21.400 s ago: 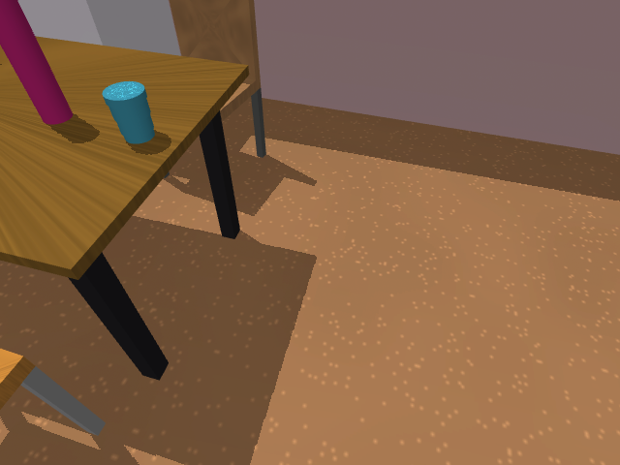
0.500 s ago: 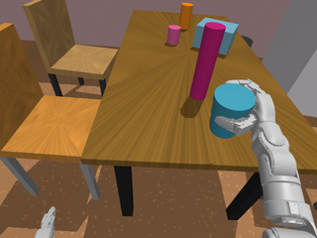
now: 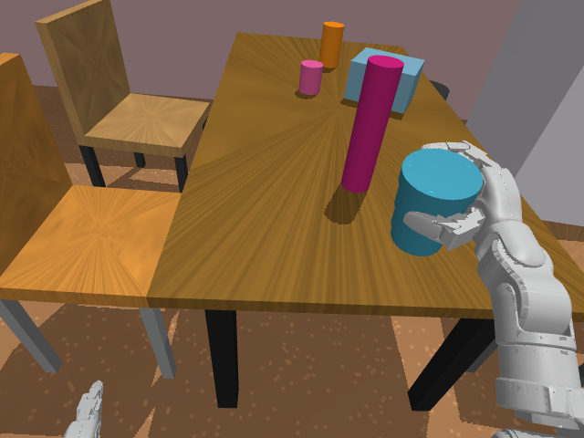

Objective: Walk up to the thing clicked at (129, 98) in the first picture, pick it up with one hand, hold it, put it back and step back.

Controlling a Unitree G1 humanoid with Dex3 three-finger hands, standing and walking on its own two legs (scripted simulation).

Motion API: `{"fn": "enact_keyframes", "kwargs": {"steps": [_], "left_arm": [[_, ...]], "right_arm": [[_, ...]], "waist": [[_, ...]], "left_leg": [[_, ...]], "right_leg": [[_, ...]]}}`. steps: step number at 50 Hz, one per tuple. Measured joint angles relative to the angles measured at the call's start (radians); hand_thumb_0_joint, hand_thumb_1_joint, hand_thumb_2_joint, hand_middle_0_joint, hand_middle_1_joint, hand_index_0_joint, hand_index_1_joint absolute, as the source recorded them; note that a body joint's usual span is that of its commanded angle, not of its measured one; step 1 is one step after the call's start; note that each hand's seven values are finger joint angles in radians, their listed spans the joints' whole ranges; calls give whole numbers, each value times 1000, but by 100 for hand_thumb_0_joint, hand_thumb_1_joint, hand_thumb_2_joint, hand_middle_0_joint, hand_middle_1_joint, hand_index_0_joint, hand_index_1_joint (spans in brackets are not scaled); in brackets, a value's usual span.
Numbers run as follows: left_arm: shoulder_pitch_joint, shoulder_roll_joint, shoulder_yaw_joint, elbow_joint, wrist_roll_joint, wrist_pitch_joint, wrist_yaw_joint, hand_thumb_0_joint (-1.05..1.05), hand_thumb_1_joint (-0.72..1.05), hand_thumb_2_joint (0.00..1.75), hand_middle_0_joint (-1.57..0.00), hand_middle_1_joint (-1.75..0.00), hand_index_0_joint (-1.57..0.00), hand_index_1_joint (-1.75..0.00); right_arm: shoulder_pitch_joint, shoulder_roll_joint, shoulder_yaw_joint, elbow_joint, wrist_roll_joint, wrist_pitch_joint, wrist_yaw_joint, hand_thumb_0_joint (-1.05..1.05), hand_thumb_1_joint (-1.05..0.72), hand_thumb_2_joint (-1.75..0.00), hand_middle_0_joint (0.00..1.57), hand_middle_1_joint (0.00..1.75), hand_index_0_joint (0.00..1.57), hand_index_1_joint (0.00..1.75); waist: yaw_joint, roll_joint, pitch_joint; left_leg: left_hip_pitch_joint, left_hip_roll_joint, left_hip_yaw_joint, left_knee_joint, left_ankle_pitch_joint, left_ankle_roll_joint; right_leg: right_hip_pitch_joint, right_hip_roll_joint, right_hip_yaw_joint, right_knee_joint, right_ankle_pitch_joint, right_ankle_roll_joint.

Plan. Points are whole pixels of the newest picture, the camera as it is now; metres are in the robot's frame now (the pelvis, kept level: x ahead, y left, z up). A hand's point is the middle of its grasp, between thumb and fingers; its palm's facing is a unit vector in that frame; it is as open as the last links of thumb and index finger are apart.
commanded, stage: lift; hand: right
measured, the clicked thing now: (427, 207) +0.36 -0.17 +0.20
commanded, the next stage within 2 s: hold in 0.12 s
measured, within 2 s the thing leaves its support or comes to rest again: neither
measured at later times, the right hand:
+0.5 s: hand (451, 192) +0.34 -0.18 +0.23, palm faces +0.09 +1.00 -0.04, open 11.6 cm
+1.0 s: hand (461, 188) +0.33 -0.18 +0.25, palm faces +0.08 +1.00 -0.05, open 11.6 cm
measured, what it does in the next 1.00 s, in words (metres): stands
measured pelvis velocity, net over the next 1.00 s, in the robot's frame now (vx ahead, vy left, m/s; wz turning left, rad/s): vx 0.00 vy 0.00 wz -0.02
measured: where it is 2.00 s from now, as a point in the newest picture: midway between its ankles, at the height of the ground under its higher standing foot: outside the picture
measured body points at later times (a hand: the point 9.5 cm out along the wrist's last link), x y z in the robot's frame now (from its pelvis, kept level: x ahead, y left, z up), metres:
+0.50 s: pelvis +0.01 +0.00 +0.00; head -0.03 +0.03 +0.45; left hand +0.18 +0.26 -0.07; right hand +0.33 -0.23 +0.24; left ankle -0.02 +0.13 -0.73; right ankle +0.05 -0.14 -0.73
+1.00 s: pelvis +0.00 +0.00 +0.00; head -0.04 +0.03 +0.45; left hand +0.18 +0.26 -0.08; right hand +0.32 -0.23 +0.26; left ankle -0.02 +0.13 -0.73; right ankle +0.05 -0.14 -0.73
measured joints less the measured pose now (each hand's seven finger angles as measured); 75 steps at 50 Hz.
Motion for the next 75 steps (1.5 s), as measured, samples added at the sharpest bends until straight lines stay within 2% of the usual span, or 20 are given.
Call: {"fn": "enact_keyframes", "kwargs": {"steps": [36, 52, 62, 75], "left_arm": [[-34, 7, 14, 73, -10, -37, -11, -2, -53, 5, -4, -5, -5, -5], [-37, 9, 10, 98, -8, -63, -7, -2, -53, 5, -5, -5, -5, -5], [-44, 10, 8, 102, -8, -78, -4, -2, -53, 5, -5, -5, -5, -5], [-29, 6, 5, 89, -10, -67, -6, -2, -53, 5, -5, -5, -5, -5]], "right_arm": [[41, -16, -34, -173, 29, 173, 33, 2, 55, -106, 68, 97, 61, 102], [20, -21, -40, -211, 42, 224, 33, 2, 55, -106, 68, 97, 60, 102], [-8, -15, -29, -199, 37, 240, 15, 2, 55, -106, 67, 98, 60, 103], [-11, -18, -40, -220, 40, 262, 7, 2, 55, -107, 67, 98, 60, 103]], "waist": [[-8, -14, -23], [-12, -22, -24], [-10, -19, -24], [-13, -24, -27]], "left_leg": [[34, 5, 12, -19, -5, -2], [25, 7, 15, -9, -4, -3], [21, 7, 12, -4, -6, -2], [21, 6, 11, -2, -10, -2]], "right_leg": [[24, 6, 10, -8, -6, -2], [14, 9, 14, 1, -4, -3], [11, 8, 11, 5, -5, -3], [11, 7, 11, 8, -10, -2]]}}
